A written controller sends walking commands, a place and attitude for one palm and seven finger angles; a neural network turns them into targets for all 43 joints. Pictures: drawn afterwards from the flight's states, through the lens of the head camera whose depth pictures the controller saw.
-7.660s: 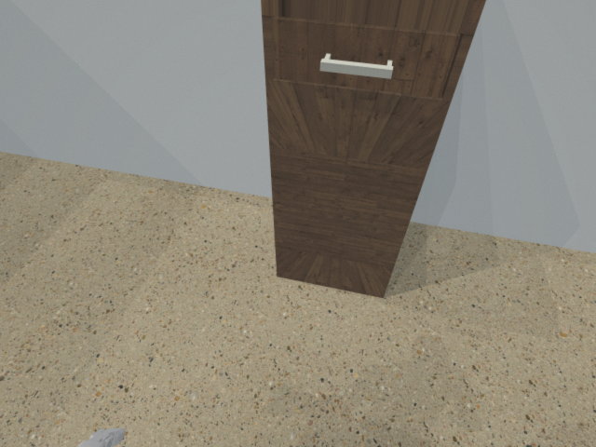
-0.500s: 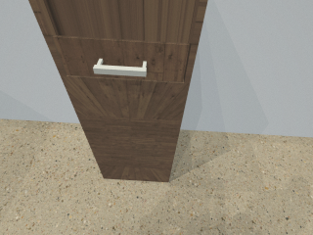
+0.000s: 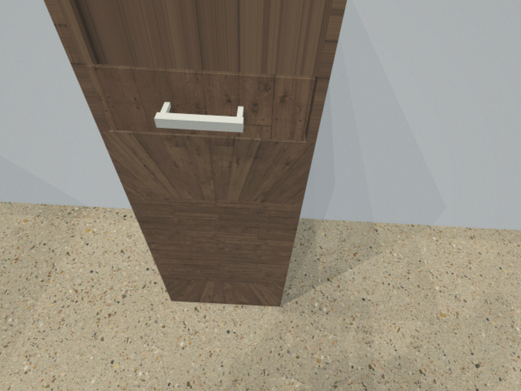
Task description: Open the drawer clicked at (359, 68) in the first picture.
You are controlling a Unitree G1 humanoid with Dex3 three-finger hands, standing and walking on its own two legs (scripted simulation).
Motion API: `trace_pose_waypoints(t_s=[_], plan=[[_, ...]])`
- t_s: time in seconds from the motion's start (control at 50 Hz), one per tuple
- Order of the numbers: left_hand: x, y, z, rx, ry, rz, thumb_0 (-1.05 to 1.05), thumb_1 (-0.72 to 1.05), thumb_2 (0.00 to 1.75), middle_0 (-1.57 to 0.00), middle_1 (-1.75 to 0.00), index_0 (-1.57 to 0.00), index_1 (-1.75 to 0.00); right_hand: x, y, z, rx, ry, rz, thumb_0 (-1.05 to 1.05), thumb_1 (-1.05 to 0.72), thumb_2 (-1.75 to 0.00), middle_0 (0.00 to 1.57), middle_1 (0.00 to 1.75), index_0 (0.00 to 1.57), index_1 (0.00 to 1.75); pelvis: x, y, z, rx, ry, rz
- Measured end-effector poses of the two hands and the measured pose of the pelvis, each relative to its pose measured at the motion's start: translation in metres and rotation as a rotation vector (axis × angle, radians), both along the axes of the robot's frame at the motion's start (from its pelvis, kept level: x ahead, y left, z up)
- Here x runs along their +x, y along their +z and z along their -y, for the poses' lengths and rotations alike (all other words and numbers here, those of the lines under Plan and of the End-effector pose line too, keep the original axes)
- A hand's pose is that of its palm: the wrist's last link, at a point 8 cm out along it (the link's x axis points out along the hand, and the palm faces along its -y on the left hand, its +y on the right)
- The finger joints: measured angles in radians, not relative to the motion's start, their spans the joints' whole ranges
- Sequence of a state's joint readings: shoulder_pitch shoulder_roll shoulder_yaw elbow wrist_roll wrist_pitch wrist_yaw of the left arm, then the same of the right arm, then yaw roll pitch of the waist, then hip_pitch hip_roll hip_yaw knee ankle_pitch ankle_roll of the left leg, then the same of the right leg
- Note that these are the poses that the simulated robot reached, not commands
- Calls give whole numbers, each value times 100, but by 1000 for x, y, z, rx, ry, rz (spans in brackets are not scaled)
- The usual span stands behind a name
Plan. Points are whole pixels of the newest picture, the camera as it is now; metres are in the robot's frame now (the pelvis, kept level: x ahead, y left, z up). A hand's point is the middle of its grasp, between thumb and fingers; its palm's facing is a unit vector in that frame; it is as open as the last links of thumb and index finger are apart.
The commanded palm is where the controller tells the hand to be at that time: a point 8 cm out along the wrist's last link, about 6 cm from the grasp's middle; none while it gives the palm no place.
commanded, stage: look again from close up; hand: left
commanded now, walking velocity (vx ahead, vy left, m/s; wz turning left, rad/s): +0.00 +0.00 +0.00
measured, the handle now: (201, 115) +0.53 +0.15 +0.14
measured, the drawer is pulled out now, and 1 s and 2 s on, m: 0.00 0.00 0.00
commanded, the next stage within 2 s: raise the hand with hooked fingers in 0.38 s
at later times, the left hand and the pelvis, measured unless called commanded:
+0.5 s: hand out of the picture -0.01 +0.15 -0.18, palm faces +0.02 -0.99 -0.17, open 7.4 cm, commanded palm +0.09 +0.21 -0.06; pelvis +0.00 -0.01 +0.00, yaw +0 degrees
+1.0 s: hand (129, 390) +0.13 +0.19 -0.03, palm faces -0.04 -0.14 -0.99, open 9.1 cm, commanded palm +0.15 +0.20 +0.05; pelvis -0.02 -0.07 -0.02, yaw +3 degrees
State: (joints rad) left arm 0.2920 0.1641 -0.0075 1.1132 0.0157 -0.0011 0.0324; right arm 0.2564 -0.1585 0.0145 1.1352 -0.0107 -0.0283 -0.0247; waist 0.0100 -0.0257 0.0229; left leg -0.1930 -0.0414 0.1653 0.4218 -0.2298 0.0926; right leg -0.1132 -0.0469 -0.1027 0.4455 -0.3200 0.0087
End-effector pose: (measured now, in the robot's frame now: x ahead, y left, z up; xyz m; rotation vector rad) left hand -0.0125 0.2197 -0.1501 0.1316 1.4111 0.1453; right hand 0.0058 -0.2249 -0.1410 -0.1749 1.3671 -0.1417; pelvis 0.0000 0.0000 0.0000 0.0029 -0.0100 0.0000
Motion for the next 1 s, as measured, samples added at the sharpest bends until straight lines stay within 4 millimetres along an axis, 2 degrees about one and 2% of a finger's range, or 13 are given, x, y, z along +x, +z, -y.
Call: trace_pose_waypoints(t_s=[0.24, 0.5, 0.52, 0.56, 0.62, 0.7, 0.74, 0.76, 0.8, 0.88, 0.94, 1.0], plan=[[3, 2, 3, 3, 0, 7, 1, 90, 90, -20, -30, -20, -30, -12, -2, -2, 17, -13, -29, 0, -91, -90, 20, 30, 20, 30, 0, 1, 4, 3, 1, 1], [-3, 0, 16, -8, 2, -6, 1, 90, 90, -20, -30, -20, -30, -7, -1, 7, 11, -9, -24, 1, -91, -90, 20, 30, 20, 30, 0, 1, 10, 0, 5, -4], [6, 5, 16, 8, -44, 26, 1, 90, 90, -20, -30, -20, -30, -4, 1, 10, 6, -10, 6, 1, -91, -90, 20, 30, 20, 30, -2, 0, 10, -2, 6, -9], [40, 34, 1, 137, -126, 227, 3, 93, 90, -21, -31, -21, -30, 10, 6, 16, -13, 9, 143, 1, -92, -90, 20, 30, 20, 30, -5, -1, 12, 11, 4, -11], [99, 96, -15, 356, -215, 542, 5, 92, 89, -21, -32, -21, -32, 39, 9, 25, -16, 23, 338, 1, -92, -90, 20, 30, 20, 30, -10, -5, 16, 36, 44, -19], [165, 175, -3, 687, -471, 872, 4, 85, 86, -21, -36, -21, -35, 92, 12, 36, 4, 105, 544, 1, -91, -90, 20, 30, 20, 30, -20, -13, 21, 30, 73, -33], [184, 197, 11, 839, -604, 965, 3, 81, 85, -21, -38, -20, -37, 119, 19, 41, 11, 123, 618, 1, -91, -90, 20, 30, 20, 30, -23, -16, 25, 26, 55, -53], [188, 200, 18, 890, -661, 987, 3, 78, 84, -21, -39, -20, -39, 131, 24, 43, 17, 125, 644, 1, -91, -90, 20, 30, 20, 30, -24, -18, 28, 28, 44, -62], [189, 194, 32, 936, -760, 982, 2, 74, 82, -21, -42, -21, -41, 151, 35, 47, 29, 136, 671, 1, -91, -90, 20, 30, 20, 30, -27, -20, 36, 36, 23, -75], [164, 165, 48, 943, -891, 888, 1, 64, 79, -22, -48, -22, -47, 184, 56, 54, 19, 215, 667, 1, -91, -90, 20, 30, 20, 30, -27, -22, 53, 46, 12, -90], [137, 159, 43, 990, -925, 816, 1, 56, 76, -23, -52, -23, -52, 206, 65, 57, -8, 281, 660, 1, -90, -90, 20, 30, 20, 30, -25, -23, 63, 39, 25, -88], [124, 177, 27, 1096, -918, 799, 1, 48, 73, -25, -57, -25, -56, 225, 65, 54, -18, 329, 662, 1, -90, -90, 20, 30, 20, 30, -21, -23, 69, 27, 49, -75]])
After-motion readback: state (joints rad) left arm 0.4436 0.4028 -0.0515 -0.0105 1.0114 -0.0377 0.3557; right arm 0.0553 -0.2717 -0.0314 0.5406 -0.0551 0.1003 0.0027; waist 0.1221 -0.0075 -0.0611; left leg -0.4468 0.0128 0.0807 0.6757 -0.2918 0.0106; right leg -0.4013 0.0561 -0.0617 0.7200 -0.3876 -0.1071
